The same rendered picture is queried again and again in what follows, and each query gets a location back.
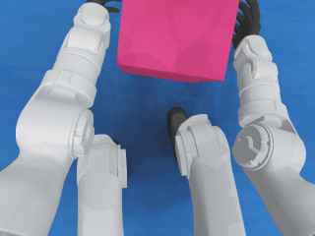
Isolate robot left upper arm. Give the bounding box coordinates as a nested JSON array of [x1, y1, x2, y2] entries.
[[0, 97, 95, 236]]

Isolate robot thigh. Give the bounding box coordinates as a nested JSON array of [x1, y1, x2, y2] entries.
[[175, 123, 246, 236], [77, 143, 127, 236]]

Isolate robot left forearm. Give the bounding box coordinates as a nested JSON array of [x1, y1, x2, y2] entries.
[[16, 2, 111, 146]]

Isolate robot right forearm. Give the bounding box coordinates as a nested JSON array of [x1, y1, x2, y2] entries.
[[232, 34, 299, 137]]

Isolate robot right upper arm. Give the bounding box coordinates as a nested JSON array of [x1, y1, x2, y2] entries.
[[231, 123, 315, 236]]

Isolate carton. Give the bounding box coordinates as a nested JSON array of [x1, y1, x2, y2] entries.
[[116, 0, 240, 83]]

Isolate left robot thigh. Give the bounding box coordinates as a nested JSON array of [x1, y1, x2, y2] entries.
[[77, 143, 127, 236]]

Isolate right robot thigh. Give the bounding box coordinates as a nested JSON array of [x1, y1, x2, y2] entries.
[[175, 123, 246, 236]]

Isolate right robot hand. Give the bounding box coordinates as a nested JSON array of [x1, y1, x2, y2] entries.
[[231, 0, 261, 50]]

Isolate left robot hand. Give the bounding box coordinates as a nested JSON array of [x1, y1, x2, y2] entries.
[[86, 0, 122, 13]]

